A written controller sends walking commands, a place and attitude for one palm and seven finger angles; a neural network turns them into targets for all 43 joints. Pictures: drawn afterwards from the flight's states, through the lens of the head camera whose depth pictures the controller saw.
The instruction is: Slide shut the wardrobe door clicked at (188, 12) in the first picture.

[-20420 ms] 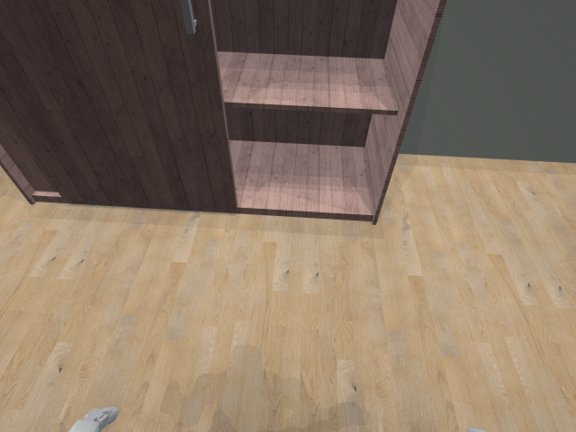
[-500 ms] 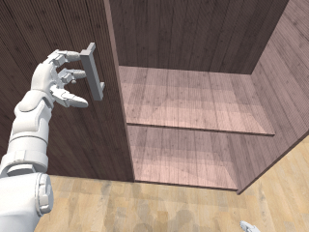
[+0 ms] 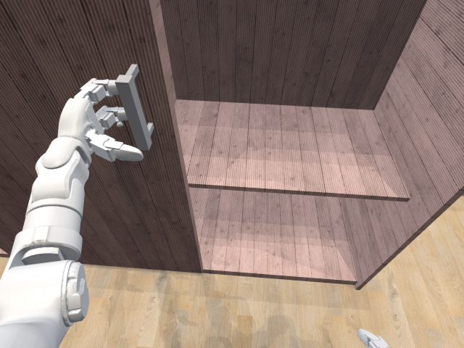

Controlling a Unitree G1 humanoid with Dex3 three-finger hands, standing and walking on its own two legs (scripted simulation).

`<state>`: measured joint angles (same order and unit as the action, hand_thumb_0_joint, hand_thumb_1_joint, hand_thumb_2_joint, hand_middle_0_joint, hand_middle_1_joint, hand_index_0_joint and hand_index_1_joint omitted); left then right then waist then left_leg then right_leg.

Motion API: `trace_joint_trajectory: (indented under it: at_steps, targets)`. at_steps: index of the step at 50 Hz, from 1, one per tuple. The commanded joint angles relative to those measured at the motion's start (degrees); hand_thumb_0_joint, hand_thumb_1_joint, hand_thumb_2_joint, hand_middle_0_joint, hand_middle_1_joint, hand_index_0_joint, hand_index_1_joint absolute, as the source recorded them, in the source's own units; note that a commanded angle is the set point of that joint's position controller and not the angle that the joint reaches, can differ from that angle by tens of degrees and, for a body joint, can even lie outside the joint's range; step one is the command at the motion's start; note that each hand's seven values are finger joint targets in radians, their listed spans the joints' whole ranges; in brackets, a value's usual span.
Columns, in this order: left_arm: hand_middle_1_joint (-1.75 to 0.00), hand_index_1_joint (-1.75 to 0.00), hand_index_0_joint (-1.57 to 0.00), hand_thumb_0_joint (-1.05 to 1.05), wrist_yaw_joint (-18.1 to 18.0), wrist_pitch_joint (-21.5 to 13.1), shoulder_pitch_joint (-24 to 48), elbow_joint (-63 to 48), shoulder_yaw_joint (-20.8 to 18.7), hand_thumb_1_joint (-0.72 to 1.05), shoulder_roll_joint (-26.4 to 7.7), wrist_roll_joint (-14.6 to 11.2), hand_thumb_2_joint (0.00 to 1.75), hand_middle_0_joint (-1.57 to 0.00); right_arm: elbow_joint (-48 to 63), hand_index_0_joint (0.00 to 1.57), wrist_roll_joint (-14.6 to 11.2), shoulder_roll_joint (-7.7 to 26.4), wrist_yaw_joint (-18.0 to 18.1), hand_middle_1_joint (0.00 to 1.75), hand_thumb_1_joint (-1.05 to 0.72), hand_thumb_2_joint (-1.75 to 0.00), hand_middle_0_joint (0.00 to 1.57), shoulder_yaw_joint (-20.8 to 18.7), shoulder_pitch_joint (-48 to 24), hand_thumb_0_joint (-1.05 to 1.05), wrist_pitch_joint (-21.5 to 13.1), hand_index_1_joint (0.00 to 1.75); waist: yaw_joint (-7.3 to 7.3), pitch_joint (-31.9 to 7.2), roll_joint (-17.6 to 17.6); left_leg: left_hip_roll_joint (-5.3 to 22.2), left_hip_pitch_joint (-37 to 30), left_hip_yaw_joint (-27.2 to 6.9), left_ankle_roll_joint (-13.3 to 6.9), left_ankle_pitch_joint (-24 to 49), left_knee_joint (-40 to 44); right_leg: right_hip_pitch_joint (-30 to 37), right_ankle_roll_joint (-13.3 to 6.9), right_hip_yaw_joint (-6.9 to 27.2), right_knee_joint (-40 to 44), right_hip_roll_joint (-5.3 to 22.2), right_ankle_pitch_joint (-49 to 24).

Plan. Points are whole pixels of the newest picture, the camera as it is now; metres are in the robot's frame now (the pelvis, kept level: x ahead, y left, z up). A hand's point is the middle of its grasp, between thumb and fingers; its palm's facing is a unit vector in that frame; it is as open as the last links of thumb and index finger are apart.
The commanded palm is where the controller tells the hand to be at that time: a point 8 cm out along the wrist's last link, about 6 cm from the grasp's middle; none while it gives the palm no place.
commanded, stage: feel for the door with the fingertips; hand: left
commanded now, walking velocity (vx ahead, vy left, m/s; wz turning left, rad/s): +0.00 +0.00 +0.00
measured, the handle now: (139, 109) +0.49 +0.17 +0.16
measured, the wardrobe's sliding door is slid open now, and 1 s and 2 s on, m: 0.66 0.66 0.65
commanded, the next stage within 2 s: slide the fingers in behind the handle in 0.14 s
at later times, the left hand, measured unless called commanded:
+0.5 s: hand (123, 118) +0.45 +0.19 +0.17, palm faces -0.04 -1.00 +0.00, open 13.6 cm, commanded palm +0.43 +0.24 +0.16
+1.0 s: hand (135, 124) +0.45 +0.17 +0.16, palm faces -0.06 -1.00 -0.02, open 13.9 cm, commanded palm +0.42 +0.21 +0.16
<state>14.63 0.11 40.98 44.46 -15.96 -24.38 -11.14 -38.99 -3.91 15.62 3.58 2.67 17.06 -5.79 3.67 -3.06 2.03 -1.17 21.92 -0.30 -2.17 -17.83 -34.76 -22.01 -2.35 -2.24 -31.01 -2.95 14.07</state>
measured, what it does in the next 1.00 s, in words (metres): stands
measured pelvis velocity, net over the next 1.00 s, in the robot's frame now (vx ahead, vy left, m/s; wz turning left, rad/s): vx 0.01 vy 0.01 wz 0.00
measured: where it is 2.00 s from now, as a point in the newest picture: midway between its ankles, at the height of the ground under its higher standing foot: outside the picture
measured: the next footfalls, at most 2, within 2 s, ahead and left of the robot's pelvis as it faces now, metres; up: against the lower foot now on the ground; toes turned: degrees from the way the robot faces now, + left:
none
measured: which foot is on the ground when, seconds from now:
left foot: down 0.00-1.00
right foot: down 0.00-1.00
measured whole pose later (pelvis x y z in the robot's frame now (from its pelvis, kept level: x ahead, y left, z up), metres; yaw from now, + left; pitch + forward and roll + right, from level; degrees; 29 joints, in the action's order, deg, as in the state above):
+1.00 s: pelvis +0.01 +0.01 +0.00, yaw +0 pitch +6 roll -2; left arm 12.2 -1.9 42.2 44.9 -11.7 -20.4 -10.8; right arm -39.9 -3.6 15.4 2.5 2.0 18.1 -7.4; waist 3.3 -4.0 2.5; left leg -1.9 22.9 -0.3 -2.8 -18.2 -35.1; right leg -22.8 -1.6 -2.1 -31.3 -2.2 14.5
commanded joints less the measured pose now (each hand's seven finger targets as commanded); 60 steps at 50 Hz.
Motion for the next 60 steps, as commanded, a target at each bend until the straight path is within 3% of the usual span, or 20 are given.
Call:
trace_joint_trajectory:
  at_steps: [1,4,10,13,16,19,21,23,28,34,36,39,41,43,47,50,54,55,56,60]
  targets:
    - [-1.2,-1.2,-0.3,0.0,0.85,-4.98,30.03,-11.15,0.49,-0.5,-10.37,-1.19,0.3,-0.3,5.35,0.2,0.04,8.36,0.62,0.3,-0.9,-0.9,0.2,-3.38,0.34,0.0,-3.0,0.3,1.89,-18.32,1.31,0.95,-9.14,-3.08,0.73,13.92,3.71,4.67,0.19,2.11,2.82,0.73,-12.5]
    - [-1.2,-1.2,-0.3,0.0,0.86,-3.96,29.97,-2.44,-3.01,-0.5,-14.18,-1.13,0.3,-0.3,4.0,0.2,0.16,9.29,0.64,0.3,-0.9,-0.9,0.2,-3.32,1.46,0.0,-2.74,0.3,1.91,-14.3,-3.2,0.66,-3.57,-2.68,0.32,9.39,3.78,4.48,0.42,2.71,3.3,1.06,-9.44]
    - [-1.2,-1.2,-0.3,0.0,0.55,-7.05,34.83,-3.79,-2.34,-0.5,-14.84,0.53,0.3,-0.3,4.66,0.2,0.52,8.76,0.04,0.3,-0.9,-0.9,0.2,-3.43,2.6,0.0,-3.01,0.3,1.91,-19.41,1.04,0.51,-4.74,-2.47,0.5,12.74,2.67,5.35,0.37,3.26,1.78,1.31,-12.76]
    - [-1.2,-1.2,-0.3,0.0,0.69,-8.0,37.84,-1.25,-1.71,-0.5,-14.38,0.66,0.3,-0.3,3.86,0.2,0.43,8.93,0.02,0.3,-0.9,-0.9,0.2,-3.51,3.44,0.0,-3.04,0.3,3.2,-17.23,-0.15,0.61,-3.44,-2.57,0.42,10.08,2.62,3.72,0.53,3.24,2.05,1.17,-10.5]
    - [-1.2,-1.2,-0.3,0.0,1.21,-7.8,35.98,0.44,-1.38,-0.5,-13.52,0.32,0.3,-0.3,3.98,0.2,0.33,9.06,-0.04,0.3,-0.9,-0.9,0.2,-3.59,3.61,0.0,-3.06,0.3,3.03,-17.36,-0.97,0.66,-2.97,-2.48,0.26,8.99,2.72,3.55,0.57,3.15,2.21,1.15,-9.35]
    - [-1.2,-1.2,-0.3,0.0,1.59,-8.04,34.67,0.0,-4.08,-0.5,-16.98,0.25,0.3,-0.3,4.04,0.2,0.37,9.49,-0.04,0.3,-0.9,-0.9,0.2,-3.75,3.95,0.0,-3.06,0.3,1.89,-19.23,-0.07,0.63,-2.53,-2.44,0.24,8.86,2.46,5.02,0.37,3.68,2.05,1.23,-9.08]
    - [-1.2,-1.2,-0.3,0.0,1.95,-7.86,35.09,-1.26,-1.8,-0.5,-14.26,-0.09,0.3,-0.3,4.45,0.2,0.27,9.02,-0.1,0.3,-0.9,-0.9,0.2,-3.61,3.69,0.0,-3.13,0.3,2.49,-19.15,0.82,0.69,-2.8,-2.31,0.28,8.75,2.69,4.85,0.51,3.69,2.16,1.29,-9.38]
    - [-1.2,-1.2,-0.3,0.0,2.05,-7.8,31.66,-2.07,-2.91,-0.5,-15.1,-0.12,0.3,-0.3,4.99,0.2,0.27,9.15,-0.19,0.3,-0.9,-0.9,0.2,-3.7,3.6,0.0,-3.24,0.3,1.32,-19.13,1.2,0.71,-2.79,-2.48,0.44,9.18,2.92,5.13,0.28,3.32,1.92,1.1,-9.46]
    - [-1.2,-1.2,-0.3,0.0,1.73,-7.09,30.59,-4.32,-2.26,-0.5,-14.06,-0.58,0.3,-0.3,5.57,0.2,0.02,9.18,-0.15,0.3,-0.9,-0.9,0.2,-3.73,2.99,0.0,-3.13,0.3,1.69,-16.94,-0.33,1.03,-2.52,-2.46,0.3,8.09,3.41,4.18,0.4,3.02,2.38,0.84,-8.13]
    - [-1.2,-1.2,-0.3,0.0,0.05,-7.92,31.8,-10.13,-2.93,-0.5,-14.54,-0.72,0.3,-0.3,5.68,0.2,0.26,9.05,0.02,0.3,-0.9,-0.9,0.2,-3.75,2.31,0.0,-3.49,0.3,1.49,-18.47,0.62,1.2,-5.58,-2.83,0.4,10.22,3.27,3.94,0.28,2.65,2.17,0.41,-9.08]
    - [-1.2,-1.2,-0.3,0.0,-0.52,-8.17,33.34,-11.32,-1.42,-0.5,-12.51,-0.66,0.3,-0.3,5.44,0.2,0.27,8.63,-0.01,0.3,-0.9,-0.9,0.2,-3.69,2.19,0.0,-3.79,0.3,1.95,-18.76,2.37,1.31,-7.27,-3.15,0.72,10.8,3.7,3.19,0.27,2.19,2.12,0.37,-9.29]
    - [-1.2,-1.2,-0.3,0.0,-1.25,-7.67,30.33,-11.09,-2.75,-0.5,-13.54,-0.34,0.3,-0.3,5.21,0.2,0.48,8.94,-0.04,0.3,-0.9,-0.9,0.2,-3.79,2.13,0.0,-3.87,0.3,1.02,-20.04,1.94,1.32,-8.3,-3.08,0.86,13.06,3.25,3.71,0.13,2.03,1.87,0.24,-10.77]
    - [-1.2,-1.2,-0.3,0.0,-1.29,-6.72,30.12,-9.94,-0.38,-0.5,-10.46,-0.31,0.3,-0.3,5.19,0.2,0.26,8.45,-0.18,0.3,-0.9,-0.9,0.2,-3.63,1.91,0.0,-3.8,0.3,1.54,-18.9,1.42,1.36,-8.08,-3.23,1.05,13.29,3.67,3.51,0.25,1.71,1.92,0.35,-11.27]
    - [-1.2,-1.2,-0.3,0.0,-1.49,-6.3,31.6,-11.04,-0.31,-0.5,-10.29,-0.3,0.3,-0.3,5.07,0.2,0.25,8.55,-0.13,0.3,-0.9,-0.9,0.2,-3.81,1.84,0.0,-3.81,0.3,1.81,-19.17,1.8,1.39,-9.15,-3.5,1.26,14.55,3.7,3.16,0.21,1.46,1.88,0.3,-12.05]
    - [-1.2,-1.2,-0.3,0.0,-1.99,-6.1,31.22,-14.89,4.73,-0.5,-3.76,-0.57,0.3,-0.3,5.03,0.2,0.23,7.87,-0.56,0.3,-0.9,-0.9,0.2,-3.93,1.05,0.0,-4.21,0.3,1.96,-20.28,4.36,1.83,-14.45,-4.33,2.32,20.94,3.11,1.1,0.18,0.71,1.78,0.07,-13.93]
    - [-1.2,-1.2,-0.3,0.0,-2.68,-5.35,30.97,-13.9,4.93,-0.5,-2.49,-1.07,0.3,-0.3,4.2,0.2,0.32,8.0,-0.76,0.3,-0.9,-0.9,0.2,-4.03,0.95,0.0,-4.18,0.3,2.08,-19.57,0.85,1.76,-13.93,-4.45,2.33,21.43,3.27,1.39,0.29,0.48,2.03,-0.05,-14.37]
    - [-1.2,-1.2,-0.3,0.0,-4.48,-3.76,27.4,-10.44,1.17,-0.5,-5.29,-0.51,0.3,-0.3,3.99,0.2,0.59,7.96,-0.79,0.3,-0.9,-0.9,0.2,-3.75,0.41,0.0,-3.29,0.3,0.45,-17.59,-1.96,1.06,-9.61,-3.15,1.68,19.73,3.84,4.89,0.17,0.96,2.1,0.3,-15.96]
    - [-1.2,-1.2,-0.3,0.0,-5.12,-3.84,27.44,-11.34,-0.1,-0.5,-6.63,-0.12,0.3,-0.3,4.39,0.2,0.62,7.68,-0.88,0.3,-0.9,-0.9,0.2,-3.68,0.32,0.0,-3.14,0.3,0.12,-17.98,-2.08,1.02,-8.72,-3.05,1.65,18.95,4.27,5.96,0.23,1.07,2.09,0.51,-15.92]
    - [-1.2,-1.2,-0.3,0.0,-5.21,-4.07,27.6,-13.22,2.13,-0.5,-4.02,0.09,0.3,-0.3,4.91,0.2,0.58,7.26,-1.01,0.3,-0.9,-0.9,0.2,-3.6,-0.31,0.0,-3.08,0.3,0.29,-18.29,-1.32,0.88,-9.38,-2.63,1.47,19.34,4.2,6.37,0.22,1.28,2.02,0.56,-16.7]
    - [-1.2,-1.2,-0.3,0.0,-4.88,-4.64,25.05,-15.05,1.77,-0.5,-4.55,0.31,0.3,-0.3,5.68,0.2,0.47,7.02,-1.02,0.3,-0.9,-0.9,0.2,-3.7,-1.05,0.0,-2.67,0.3,-0.11,-18.74,-2.08,0.89,-9.2,-2.04,1.12,19.17,3.96,8.01,0.25,1.83,2.27,0.68,-17.85]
